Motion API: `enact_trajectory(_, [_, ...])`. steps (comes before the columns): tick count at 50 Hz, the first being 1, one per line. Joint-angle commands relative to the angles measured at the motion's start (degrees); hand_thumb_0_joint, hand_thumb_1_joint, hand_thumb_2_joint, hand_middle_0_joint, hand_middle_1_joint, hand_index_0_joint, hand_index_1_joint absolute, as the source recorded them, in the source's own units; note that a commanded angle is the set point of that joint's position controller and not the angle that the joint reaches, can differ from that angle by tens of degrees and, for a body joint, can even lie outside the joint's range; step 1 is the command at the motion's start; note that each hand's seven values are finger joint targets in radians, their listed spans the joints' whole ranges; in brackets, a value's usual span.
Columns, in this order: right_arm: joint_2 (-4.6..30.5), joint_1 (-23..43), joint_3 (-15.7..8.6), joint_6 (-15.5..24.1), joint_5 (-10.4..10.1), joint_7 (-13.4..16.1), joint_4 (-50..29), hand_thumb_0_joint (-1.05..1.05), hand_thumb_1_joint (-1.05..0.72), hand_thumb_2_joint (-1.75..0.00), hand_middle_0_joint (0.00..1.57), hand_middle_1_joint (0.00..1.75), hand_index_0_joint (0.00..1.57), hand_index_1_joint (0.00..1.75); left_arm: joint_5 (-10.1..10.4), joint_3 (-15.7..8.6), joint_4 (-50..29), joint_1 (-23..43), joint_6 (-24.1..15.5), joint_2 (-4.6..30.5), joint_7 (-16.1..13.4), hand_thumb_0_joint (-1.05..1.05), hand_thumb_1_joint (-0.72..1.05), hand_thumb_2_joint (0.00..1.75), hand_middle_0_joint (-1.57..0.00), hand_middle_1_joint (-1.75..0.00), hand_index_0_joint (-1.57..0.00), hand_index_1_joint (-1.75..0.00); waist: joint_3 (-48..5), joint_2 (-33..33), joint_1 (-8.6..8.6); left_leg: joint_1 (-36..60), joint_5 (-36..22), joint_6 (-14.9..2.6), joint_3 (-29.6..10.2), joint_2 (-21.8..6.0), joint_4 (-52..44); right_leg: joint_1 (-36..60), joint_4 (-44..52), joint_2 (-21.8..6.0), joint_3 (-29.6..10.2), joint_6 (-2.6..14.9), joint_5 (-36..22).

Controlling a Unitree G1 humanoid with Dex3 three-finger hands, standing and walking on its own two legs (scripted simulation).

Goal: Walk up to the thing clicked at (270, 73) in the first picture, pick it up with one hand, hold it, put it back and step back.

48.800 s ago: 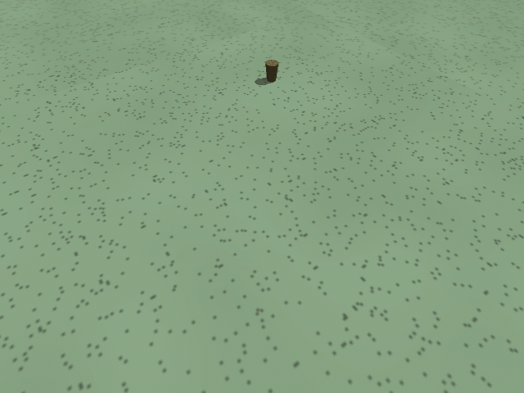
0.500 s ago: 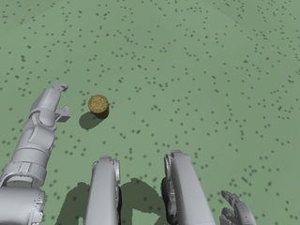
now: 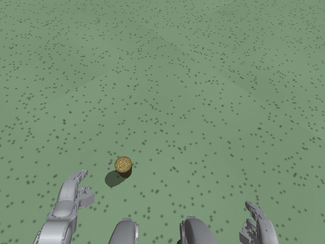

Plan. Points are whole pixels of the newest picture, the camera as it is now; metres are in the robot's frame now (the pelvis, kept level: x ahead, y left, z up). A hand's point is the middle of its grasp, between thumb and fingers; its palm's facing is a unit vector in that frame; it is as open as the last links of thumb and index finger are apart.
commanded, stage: home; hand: left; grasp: from the side
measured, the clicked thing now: (124, 168) +0.53 +0.17 -0.61
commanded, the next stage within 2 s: stand in 1.94 s
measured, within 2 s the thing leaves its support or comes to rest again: neither
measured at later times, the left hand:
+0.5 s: hand (70, 225) +0.18 +0.20 -0.01, palm faces +0.09 -0.97 -0.21, open 7.4 cm
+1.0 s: hand (73, 224) +0.18 +0.19 -0.01, palm faces +0.07 -0.97 -0.21, open 7.4 cm
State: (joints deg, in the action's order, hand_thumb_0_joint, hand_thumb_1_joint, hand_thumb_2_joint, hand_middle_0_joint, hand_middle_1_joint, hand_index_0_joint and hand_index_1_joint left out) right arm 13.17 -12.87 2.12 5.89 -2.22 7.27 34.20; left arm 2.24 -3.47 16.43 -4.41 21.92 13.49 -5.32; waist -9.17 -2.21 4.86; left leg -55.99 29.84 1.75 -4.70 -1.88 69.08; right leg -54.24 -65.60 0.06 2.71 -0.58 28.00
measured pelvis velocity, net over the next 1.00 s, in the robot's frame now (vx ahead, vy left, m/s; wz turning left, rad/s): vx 0.02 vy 0.00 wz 0.02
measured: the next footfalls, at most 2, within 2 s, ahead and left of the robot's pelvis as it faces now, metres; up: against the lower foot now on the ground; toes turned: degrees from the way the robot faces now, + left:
none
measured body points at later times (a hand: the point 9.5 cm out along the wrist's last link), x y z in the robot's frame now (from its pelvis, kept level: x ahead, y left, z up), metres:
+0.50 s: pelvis +0.03 +0.01 +0.04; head +0.04 +0.01 +0.49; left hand +0.17 +0.25 +0.01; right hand +0.22 -0.22 -0.01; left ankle +0.03 +0.13 -0.64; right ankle +0.04 -0.13 -0.64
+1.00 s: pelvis +0.02 +0.00 +0.04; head +0.04 +0.01 +0.49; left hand +0.18 +0.24 +0.01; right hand +0.18 -0.24 -0.03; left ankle +0.03 +0.13 -0.64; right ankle +0.04 -0.13 -0.64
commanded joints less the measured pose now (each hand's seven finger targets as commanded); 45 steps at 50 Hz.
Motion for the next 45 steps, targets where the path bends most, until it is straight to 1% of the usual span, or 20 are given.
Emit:
enact_trajectory(1, [6.37, 0.20, -2.42, 3.90, 0.13, 1.84, -8.78, 0.00, -0.90, -0.90, 0.20, 0.30, 0.20, 0.30, 1.53, -3.40, -16.29, -2.54, -1.39, 6.15, 0.00, 0.00, 0.90, 0.90, -0.20, -0.30, -0.20, -0.30, -12.17, -0.53, -0.46, 15.19, -11.32, -2.82, 2.43, 2.16, -14.69, 16.74, 16.21, 0.54, -1.16, 0.68, -11.97])
enact_trajectory(2, [6.02, 0.27, -2.41, 4.13, 0.21, 2.02, -9.27, 0.00, -0.90, -0.90, 0.20, 0.30, 0.20, 0.30, 1.73, -2.52, -18.68, -4.67, -1.30, 5.36, 0.29, 0.00, 0.90, 0.90, -0.20, -0.30, -0.20, -0.30, -11.29, -1.00, -0.56, 16.09, -11.67, -2.77, 2.50, 2.21, -15.75, 17.26, 17.14, 0.52, -0.97, 0.64, -12.27])
enact_trajectory(3, [6.20, 0.04, -2.55, 4.38, 0.31, 2.28, -9.61, 0.00, -0.90, -0.90, 0.20, 0.30, 0.20, 0.30, 1.56, -3.19, -19.48, -7.45, -1.00, 5.66, 0.32, 0.00, 0.90, 0.90, -0.20, -0.30, -0.20, -0.30, -10.81, -1.10, -0.79, 17.10, -12.35, -2.72, 2.37, 2.15, -16.67, 17.96, 17.78, 0.67, -0.89, 0.78, -12.66])
enact_trajectory(10, [5.73, 0.20, -2.73, 6.43, 0.85, 3.32, -12.58, 0.00, -0.90, -0.90, 0.20, 0.30, 0.20, 0.30, 1.35, -1.31, -31.25, -19.85, 0.07, 4.38, 1.65, 0.00, 0.90, 0.90, -0.20, -0.30, -0.20, -0.30, -7.32, -1.40, -1.49, 21.31, -15.40, -2.59, 2.32, 1.95, -20.34, 20.00, 19.99, 1.39, 1.13, 0.92, -14.12])
enact_trajectory(15, [5.84, 0.38, -2.83, 7.97, 1.20, 3.83, -13.50, 0.00, -0.90, -0.90, 0.20, 0.30, 0.20, 0.30, 1.17, -0.83, -34.22, -22.08, 0.67, 4.29, 2.83, 0.00, 0.90, 0.90, -0.20, -0.30, -0.20, -0.30, -3.83, 0.09, -0.85, 21.39, -13.40, -2.70, 1.92, 1.82, -21.47, 19.13, 20.77, 1.41, 1.93, 0.65, -11.98])
enact_trajectory(16, [6.00, 0.35, -2.95, 8.22, 1.23, 3.90, -13.42, 0.00, -0.90, -0.90, 0.20, 0.30, 0.20, 0.30, 1.02, -1.10, -33.85, -22.95, 0.87, 4.55, 3.04, 0.00, 0.90, 0.90, -0.20, -0.30, -0.20, -0.30, -3.44, -0.09, -1.44, 21.46, -13.44, -2.62, 1.79, 1.82, -21.66, 19.16, 20.69, 1.38, 2.07, 0.68, -11.84])
enact_trajectory(17, [6.04, 0.26, -2.96, 8.47, 1.30, 3.98, -13.64, 0.00, -0.90, -0.90, 0.20, 0.30, 0.20, 0.30, 0.91, -0.82, -34.62, -22.36, 0.85, 4.59, 3.19, 0.00, 0.90, 0.90, -0.20, -0.30, -0.20, -0.30, -3.77, -0.13, -0.87, 21.97, -13.83, -2.65, 1.87, 1.87, -21.39, 19.14, 20.64, 1.26, 1.96, 0.62, -12.21])
enact_trajectory(19, [6.23, 0.47, -3.00, 8.97, 1.40, 3.97, -13.65, 0.00, -0.90, -0.90, 0.20, 0.30, 0.20, 0.30, 0.72, -1.24, -34.46, -21.48, 0.80, 5.07, 3.45, 0.00, 0.90, 0.90, -0.20, -0.30, -0.20, -0.30, -2.87, 0.64, -1.24, 21.32, -13.00, -2.76, 2.07, 2.06, -21.22, 19.22, 20.88, 1.03, 1.80, 0.38, -11.63])
enact_trajectory(20, [6.27, 0.47, -2.91, 9.24, 1.57, 3.90, -13.32, 0.00, -0.90, -0.90, 0.20, 0.30, 0.20, 0.30, 0.66, -0.85, -33.68, -20.87, 0.77, 4.70, 3.63, 0.00, 0.90, 0.90, -0.20, -0.30, -0.20, -0.30, -2.39, 0.74, -0.67, 21.40, -12.64, -2.74, 1.75, 1.98, -21.26, 18.77, 20.83, 1.08, 1.86, 0.36, -11.27])
enact_trajectory(21, [6.33, 0.33, -2.98, 9.55, 1.64, 3.88, -13.20, 0.00, -0.90, -0.90, 0.20, 0.30, 0.20, 0.30, 0.61, -1.25, -34.12, -20.74, 0.62, 4.83, 3.75, 0.00, 0.90, 0.90, -0.20, -0.30, -0.20, -0.30, -2.75, -0.37, -1.37, 21.78, -12.62, -2.50, 1.49, 1.84, -21.59, 18.90, 20.34, 1.03, 1.94, 0.44, -11.16])
enact_trajectory(25, [6.41, 0.22, -3.18, 9.94, 1.84, 3.70, -13.33, 0.00, -0.90, -0.90, 0.20, 0.30, 0.20, 0.30, 0.35, -1.85, -34.45, -22.69, 0.60, 5.40, 3.71, 0.00, 0.90, 0.90, -0.20, -0.30, -0.20, -0.30, -4.86, -1.10, -2.08, 22.12, -15.27, -2.29, 1.71, 2.11, -20.78, 20.48, 19.84, 0.87, 1.77, 0.51, -13.26])
enact_trajectory(28, [6.45, 0.72, -3.07, 10.06, 1.89, 3.56, -13.22, 0.00, -0.90, -0.90, 0.20, 0.30, 0.20, 0.30, 0.15, -1.84, -34.94, -22.69, 0.58, 5.59, 3.51, 0.00, 0.90, 0.90, -0.20, -0.30, -0.20, -0.30, -4.16, -2.27, -2.84, 21.94, -14.48, -2.20, 2.15, 2.18, -21.05, 20.49, 19.97, 0.93, 1.68, 0.51, -12.56])
enact_trajectory(29, [6.37, 0.62, -3.06, 10.07, 1.89, 3.57, -13.15, 0.00, -0.90, -0.90, 0.20, 0.30, 0.20, 0.30, 0.09, -1.69, -34.94, -22.57, 0.68, 5.53, 3.43, 0.00, 0.90, 0.90, -0.20, -0.30, -0.20, -0.30, -4.98, -2.25, -2.44, 22.18, -14.46, -2.11, 1.77, 2.15, -21.16, 20.54, 19.94, 0.94, 1.70, 0.58, -12.46])
enact_trajectory(32, [6.28, 0.77, -3.01, 9.97, 1.87, 3.50, -13.43, 0.00, -0.90, -0.90, 0.20, 0.30, 0.20, 0.30, 0.06, -1.65, -34.42, -23.19, 1.01, 5.26, 3.20, 0.00, 0.90, 0.90, -0.20, -0.30, -0.20, -0.30, -3.57, -1.80, -2.79, 21.25, -12.39, -2.14, 1.46, 2.00, -21.59, 20.09, 20.28, 1.02, 1.85, 0.53, -10.81])
enact_trajectory(37, [6.46, 0.50, -3.09, 10.05, 1.72, 3.56, -13.26, 0.00, -0.90, -0.90, 0.20, 0.30, 0.20, 0.30, 0.28, -1.49, -34.59, -23.59, 1.28, 5.04, 3.16, 0.00, 0.90, 0.90, -0.20, -0.30, -0.20, -0.30, -4.33, -1.06, -2.86, 21.34, -13.89, -2.10, 1.41, 1.77, -21.35, 20.48, 19.62, 1.08, 1.96, 0.60, -11.86])
enact_trajectory(39, [6.43, 0.52, -3.12, 10.20, 1.76, 3.55, -13.28, 0.00, -0.90, -0.90, 0.20, 0.30, 0.20, 0.30, 0.40, -1.60, -34.68, -23.12, 1.28, 5.05, 3.26, 0.00, 0.90, 0.90, -0.20, -0.30, -0.20, -0.30, -4.76, -1.24, -2.44, 21.40, -13.09, -2.11, 1.24, 1.76, -21.33, 19.98, 19.67, 1.10, 1.85, 0.59, -11.28])
enact_trajectory(40, [6.52, 0.79, -3.07, 10.17, 1.73, 3.60, -13.31, 0.00, -0.90, -0.90, 0.20, 0.30, 0.20, 0.30, 0.45, -1.73, -33.96, -23.09, 1.31, 5.20, 3.21, 0.00, 0.90, 0.90, -0.20, -0.30, -0.20, -0.30, -2.97, -0.16, -2.85, 20.11, -11.09, -2.32, 1.60, 1.93, -21.42, 19.80, 20.47, 1.09, 1.82, 0.39, -9.68])
enact_trajectory(41, [6.45, 0.58, -3.06, 10.32, 1.77, 3.61, -13.37, 0.00, -0.90, -0.90, 0.20, 0.30, 0.20, 0.30, 0.56, -1.42, -34.25, -22.74, 1.27, 4.88, 3.39, 0.00, 0.90, 0.90, -0.20, -0.30, -0.20, -0.30, -3.80, -0.13, -2.32, 20.52, -10.31, -2.39, 1.34, 1.83, -21.49, 19.56, 20.38, 1.12, 1.71, 0.42, -9.12])
enact_trajectory(44, [6.70, 0.29, -3.33, 10.62, 1.73, 3.61, -13.02, 0.00, -0.90, -0.90, 0.20, 0.30, 0.20, 0.30, 0.77, -1.97, -34.12, -23.40, 1.20, 5.15, 3.54, 0.00, 0.90, 0.90, -0.20, -0.30, -0.20, -0.30, -4.72, -0.40, -2.68, 20.85, -11.62, -2.25, 1.46, 1.78, -21.26, 19.93, 19.95, 1.10, 1.70, 0.50, -9.90])
enact_trajectory(45, [6.55, 0.38, -3.17, 10.65, 1.68, 3.74, -13.22, 0.00, -0.90, -0.90, 0.20, 0.30, 0.20, 0.30, 0.60, -1.40, -34.42, -22.83, 1.27, 5.03, 3.58, 0.00, 0.90, 0.90, -0.20, -0.30, -0.20, -0.30, -3.66, -0.60, -2.64, 20.64, -11.19, -2.20, 1.24, 1.67, -21.58, 19.25, 19.76, 1.12, 1.80, 0.44, -9.58])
